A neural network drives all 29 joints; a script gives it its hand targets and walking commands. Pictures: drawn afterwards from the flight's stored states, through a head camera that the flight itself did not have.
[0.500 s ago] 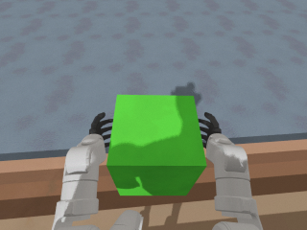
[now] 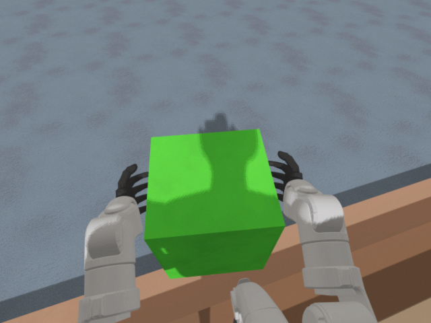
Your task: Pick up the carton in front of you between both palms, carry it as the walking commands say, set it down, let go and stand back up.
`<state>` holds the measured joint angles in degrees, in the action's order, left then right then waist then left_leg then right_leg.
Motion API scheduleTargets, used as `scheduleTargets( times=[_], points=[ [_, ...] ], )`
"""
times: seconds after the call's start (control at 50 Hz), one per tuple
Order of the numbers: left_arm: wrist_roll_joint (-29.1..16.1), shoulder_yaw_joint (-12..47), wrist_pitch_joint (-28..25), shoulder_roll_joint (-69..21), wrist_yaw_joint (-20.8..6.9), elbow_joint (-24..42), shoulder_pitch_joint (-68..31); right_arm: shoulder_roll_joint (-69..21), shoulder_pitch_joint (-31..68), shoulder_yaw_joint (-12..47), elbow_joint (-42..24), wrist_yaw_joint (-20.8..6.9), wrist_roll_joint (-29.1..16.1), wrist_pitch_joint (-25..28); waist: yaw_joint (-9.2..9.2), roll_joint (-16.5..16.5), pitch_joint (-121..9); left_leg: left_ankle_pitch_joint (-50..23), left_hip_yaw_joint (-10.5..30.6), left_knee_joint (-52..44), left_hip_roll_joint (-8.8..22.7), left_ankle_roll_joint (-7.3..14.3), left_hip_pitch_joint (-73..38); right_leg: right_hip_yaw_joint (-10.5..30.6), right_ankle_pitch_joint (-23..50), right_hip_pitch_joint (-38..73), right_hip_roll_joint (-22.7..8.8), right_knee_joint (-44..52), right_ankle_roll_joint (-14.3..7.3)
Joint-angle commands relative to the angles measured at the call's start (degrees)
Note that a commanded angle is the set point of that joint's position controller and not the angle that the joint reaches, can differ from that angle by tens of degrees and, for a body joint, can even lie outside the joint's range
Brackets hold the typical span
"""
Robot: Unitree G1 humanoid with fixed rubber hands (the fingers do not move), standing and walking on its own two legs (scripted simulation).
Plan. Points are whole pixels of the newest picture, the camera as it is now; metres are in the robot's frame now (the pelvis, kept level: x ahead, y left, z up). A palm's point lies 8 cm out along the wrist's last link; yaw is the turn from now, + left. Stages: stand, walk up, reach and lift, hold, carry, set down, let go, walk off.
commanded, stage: carry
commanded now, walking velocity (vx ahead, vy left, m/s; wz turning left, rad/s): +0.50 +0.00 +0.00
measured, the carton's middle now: (211, 208) +0.33 -0.03 +0.00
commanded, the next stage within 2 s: none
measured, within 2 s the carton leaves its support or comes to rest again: neither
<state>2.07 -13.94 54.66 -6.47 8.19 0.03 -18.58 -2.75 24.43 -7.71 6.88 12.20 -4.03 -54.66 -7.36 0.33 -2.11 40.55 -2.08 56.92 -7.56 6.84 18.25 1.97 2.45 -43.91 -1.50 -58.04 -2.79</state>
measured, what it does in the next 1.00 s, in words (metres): goes down: right foot 0.15 m lower, then left foot 0.15 m lower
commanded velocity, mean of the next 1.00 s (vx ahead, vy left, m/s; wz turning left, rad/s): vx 0.50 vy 0.00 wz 0.00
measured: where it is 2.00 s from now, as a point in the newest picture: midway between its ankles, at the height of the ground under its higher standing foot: (191, 160)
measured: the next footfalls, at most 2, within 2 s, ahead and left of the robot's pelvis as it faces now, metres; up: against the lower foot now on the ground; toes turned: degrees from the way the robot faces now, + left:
right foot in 0.12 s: +0.27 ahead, -0.09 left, -0.15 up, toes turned +0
left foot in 0.52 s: +0.55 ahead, +0.03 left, -0.30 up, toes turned +1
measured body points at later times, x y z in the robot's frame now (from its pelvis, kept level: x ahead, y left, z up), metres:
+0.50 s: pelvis +0.41 -0.02 -0.20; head +0.42 -0.04 +0.25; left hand +0.74 +0.13 -0.14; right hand +0.73 -0.18 -0.15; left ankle +0.53 +0.05 -0.91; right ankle +0.24 -0.09 -0.80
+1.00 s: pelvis +0.84 -0.05 -0.41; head +0.85 -0.05 +0.04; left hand +1.17 +0.12 -0.34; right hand +1.18 -0.19 -0.34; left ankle +0.66 +0.06 -0.92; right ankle +0.92 -0.11 -1.12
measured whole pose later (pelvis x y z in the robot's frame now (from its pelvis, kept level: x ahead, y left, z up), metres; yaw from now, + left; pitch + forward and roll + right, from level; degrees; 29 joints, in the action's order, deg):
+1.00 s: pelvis +0.84 -0.05 -0.41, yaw +0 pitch +3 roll +0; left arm 0.0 -8.8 50.8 -4.2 10.2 -2.3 -21.0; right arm -1.9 21.6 -8.8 3.7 9.6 -2.9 -50.2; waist 2.7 0.0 -2.4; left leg 35.9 0.7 95.9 -3.3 3.0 25.7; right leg -6.5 -10.0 -29.2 3.0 -36.5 -6.9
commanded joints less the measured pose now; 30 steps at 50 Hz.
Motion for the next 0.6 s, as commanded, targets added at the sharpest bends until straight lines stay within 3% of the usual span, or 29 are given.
scheduleTargets(
  times=[0.0,0.02,0.04,0.06,0.08,0.1,0.12,0.14,0.16,0.18,0.2,0.22,0.24,0.26,0.28,0.3,0.32,0.34,0.38,0.4,0.42,0.44,0.46,0.48,0.5,0.52,0.54,0.56,0.58],
  points=[
    [-9.76,34.7,-3.15,-41.35,-2.73,4.85,-35.68,-52.55,34.43,35.78,-8.18,-9.14,-15.88,2.44,0.64,-1.23,-14.38,-30.53,9.59,-5.51,6.31,4.02,-0.81,-7.5,22.39,15.65,4.46,23.11,0.26],
    [-9.83,35.74,-3.19,-40.93,-2.77,5.8,-34.78,-51.92,32.33,35.1,-7.35,-9.02,-14.77,2.81,0.57,-4.99,-14.18,-31.35,8.86,-3.91,6.69,3.58,2.94,-9.27,21.92,23.27,5.46,24.91,0.16],
    [-10.13,36.63,-3.16,-40.51,-2.73,5.64,-34.8,-50.97,29.87,34.27,-5.85,-8.86,-13.29,2.88,1.99,-9.21,-14.02,-34.51,8.36,-1.02,7.52,2.92,1.71,-9.08,20.82,25.82,4.82,27.27,-0.58],
    [-10.04,36.82,-3.02,-39.96,-2.62,5.21,-33.6,-50.27,27.76,33.55,-4.77,-8.72,-11.88,2.8,6.21,-10.77,-17.69,-44.51,6.33,8.14,9.41,1.56,-0.81,-8.73,23.96,31.71,3.57,24.87,-2.7],
    [-10.12,36.55,-2.84,-39.42,-2.56,4.74,-32.15,-49.67,25.15,32.59,-3.75,-8.51,-10.6,2.67,15.11,-8.04,-25.59,-58.77,2.4,20.09,11.04,-0.62,2.97,-11.74,21.86,47.89,5.6,21.76,-3.27],
    [-9.57,35.88,-2.45,-38.1,-2.72,4.11,-29.88,-48.68,25.08,32.41,-4.73,-8.14,-8.88,2.68,20.97,2.78,-22.34,-46.9,-1.23,42.08,7.7,-3.96,11.13,-8.84,18.06,52.56,2.79,28.53,-5.92],
    [-9.74,36.0,-1.93,-37.17,-2.85,2.27,-30.15,-48.01,25.47,30.45,-3.42,-7.49,-6.33,2.53,18.27,11.21,-18.73,1.74,-1.21,56.68,-0.05,-6.37,27.64,0.51,30.27,61.15,-6.17,19.05,-8.01],
    [-12.22,37.64,-2.01,-37.34,-2.71,0.09,-29.62,-44.6,21.45,26.78,-2.14,-6.79,-3.83,1.77,12.62,11.26,-21.58,-1.1,4.89,50.42,2.39,-5.94,34.77,20.06,30.76,63.01,-12.92,18.75,-11.64],
    [-14.2,39.5,-2.15,-40.26,-2.93,0.17,-31.48,-42.34,20.93,24.82,-2.28,-5.99,-1.93,1.6,14.04,5.63,-18.95,-3.84,6.31,42.02,4.97,-5.65,34.58,26.1,14.28,55.77,-12.5,22.81,-13.73],
    [-16.35,41.08,-2.47,-41.9,-3.24,1.43,-34.51,-42.17,20.14,23.95,-2.31,-5.56,-0.66,1.93,12.55,2.23,-20.09,-8.72,10.45,37.95,6.95,-5.22,39.3,34.14,2.15,53.68,-15.86,21.35,-17.51],
    [-19.04,42.65,-2.6,-45.27,-4.02,1.3,-38.06,-42.43,20.18,22.37,-2.35,-5.42,0.46,2.41,11.2,-1.89,-20.91,-10.68,10.25,33.57,8.62,-5.49,37.25,36.23,-4.45,48.02,-16.01,21.84,-17.0],
    [-20.38,43.53,-3.17,-47.84,-4.79,2.54,-41.0,-43.64,22.16,22.41,-4.0,-5.57,0.82,3.03,10.73,-3.35,-18.47,-14.07,10.98,23.21,9.04,-6.15,32.51,35.83,0.52,37.63,-16.92,22.68,-19.31],
    [-21.85,44.24,-3.76,-50.19,-5.62,2.63,-44.63,-45.4,25.59,22.92,-4.69,-5.95,0.73,3.87,10.57,-2.89,-16.29,-16.06,9.7,14.37,8.98,-6.5,27.36,32.92,-0.04,30.35,-15.15,22.52,-19.07],
    [-23.28,44.88,-4.37,-52.22,-6.32,1.93,-46.28,-47.41,27.12,24.28,-4.68,-6.29,0.03,4.9,10.74,-0.32,-15.47,-21.03,6.89,12.18,8.38,-6.47,23.54,28.2,6.06,26.66,-13.91,23.28,-17.9],
    [-23.46,44.92,-5.29,-53.28,-6.78,1.1,-45.67,-49.12,28.44,25.65,-5.74,-6.66,-0.44,5.89,10.68,3.46,-19.85,-29.74,5.44,19.66,8.26,-5.36,22.24,25.47,9.11,29.01,-14.19,19.77,-15.48],
    [-23.34,44.81,-5.97,-54.61,-7.12,0.54,-44.11,-50.07,28.81,26.96,-6.28,-7.02,-1.34,6.8,11.53,0.26,-19.09,-42.9,8.24,7.74,10.05,-4.48,27.45,19.85,-1.71,32.05,-8.0,12.49,-11.96],
    [-22.88,44.51,-6.62,-55.12,-7.24,-0.54,-43.2,-51.15,29.1,28.52,-6.63,-7.22,-2.01,7.56,12.45,0.79,-19.48,-48.56,4.91,1.77,7.85,-3.49,27.93,16.16,-5.47,34.16,-4.54,10.36,-9.89],
    [-22.49,44.15,-7.27,-54.32,-7.22,-0.84,-40.6,-51.47,28.54,29.73,-7.66,-7.33,-2.74,8.09,12.92,0.08,-18.37,-56.13,2.05,-5.31,6.85,-4.31,23.89,13.19,-9.73,31.16,-2.71,9.5,-9.35],
    [-20.34,42.48,-8.28,-52.42,-6.8,-1.74,-35.81,-51.13,27.29,31.08,-8.55,-7.38,-3.06,8.71,14.94,2.21,-16.65,-59.91,-2.46,-19.03,4.23,-5.34,13.6,8.55,-12.04,27.45,0.5,9.16,-8.58],
    [-19.53,42.3,-8.64,-51.28,-6.5,-1.93,-33.69,-50.63,26.44,32.04,-9.2,-7.34,-3.47,8.98,14.26,4.67,-15.97,-63.85,-3.52,-22.92,3.9,-5.05,6.42,5.79,-13.31,23.31,1.13,7.26,-7.74],
    [-18.39,41.75,-8.81,-49.94,-6.12,-2.02,-31.91,-49.81,26.81,32.31,-9.89,-7.18,-3.66,9.02,13.89,6.15,-17.26,-67.28,-6.29,-21.07,2.74,-4.45,0.26,2.66,-12.96,21.52,0.71,4.07,-6.33],
    [-17.4,41.26,-8.87,-48.62,-5.71,-1.55,-30.33,-47.96,26.04,32.88,-10.52,-7.08,-3.76,8.92,10.51,8.9,-20.39,-70.18,-5.59,-16.67,3.6,-2.84,-5.39,0.47,-6.89,23.09,-1.07,-1.99,-4.52],
    [-16.53,40.71,-8.71,-47.09,-5.29,-0.92,-28.94,-46.62,25.17,33.21,-11.37,-6.97,-4.33,8.67,6.38,7.37,-21.94,-64.16,-7.17,-18.95,2.6,-1.95,-9.39,-2.38,1.9,23.93,-0.57,-9.82,-2.7],
    [-15.49,39.78,-8.33,-45.1,-4.85,-0.32,-29.44,-45.42,23.64,33.07,-11.37,-6.69,-4.66,8.29,-1.31,1.52,-22.91,-60.44,-6.54,-26.61,3.31,-0.43,-18.68,-4.79,12.01,21.15,-1.28,-23.69,-1.02],
    [-14.31,39.05,-8.08,-43.01,-4.11,0.66,-30.08,-43.19,21.86,32.91,-11.28,-6.71,-4.49,7.59,-5.83,-7.43,-17.67,-59.11,-2.29,-32.9,7.67,3.12,-22.49,-7.21,-13.74,11.59,4.15,-46.99,-0.24],
    [-12.43,36.62,-7.35,-39.92,-3.29,1.27,-27.9,-41.24,21.1,32.64,-9.68,-6.26,-5.54,6.74,0.91,-12.57,-21.51,-80.13,14.45,-14.19,18.97,6.48,-41.28,-1.39,-46.49,-10.33,7.7,-55.94,1.08],
    [-9.78,33.2,-6.37,-35.23,-1.97,0.34,-23.97,-40.81,21.04,34.28,-8.95,-5.84,-8.29,5.93,2.94,-8.24,-22.97,-74.53,25.53,-15.97,23.69,8.86,-43.56,1.05,-42.85,-18.03,5.36,-51.51,0.56],
    [-7.82,30.93,-5.73,-32.24,-0.76,0.1,-22.43,-41.3,21.61,35.69,-9.94,-5.51,-10.29,5.36,1.49,-1.63,-20.11,-63.59,27.81,-16.79,23.11,10.92,-37.78,2.26,-41.28,-20.21,2.72,-44.04,-0.09],
    [-6.69,29.42,-5.45,-31.75,-0.08,0.71,-21.16,-41.15,24.04,35.81,-10.83,-5.28,-11.65,4.98,1.35,2.69,-21.76,-49.67,33.77,-15.54,23.86,12.21,-36.8,6.12,-35.57,-24.19,0.88,-36.39,-0.33]
  ],
)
